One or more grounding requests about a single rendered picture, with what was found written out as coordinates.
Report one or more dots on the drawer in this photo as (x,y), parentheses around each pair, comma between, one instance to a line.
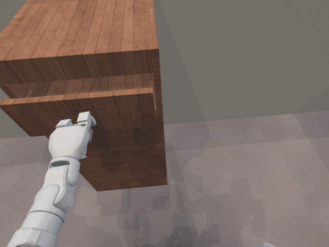
(116,102)

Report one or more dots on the left robot hand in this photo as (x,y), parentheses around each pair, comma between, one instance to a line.
(69,140)

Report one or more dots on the left robot forearm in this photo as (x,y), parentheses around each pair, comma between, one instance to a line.
(47,214)

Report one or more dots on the handle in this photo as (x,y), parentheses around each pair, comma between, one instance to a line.
(90,131)

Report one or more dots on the cabinet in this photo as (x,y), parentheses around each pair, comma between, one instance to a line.
(53,40)

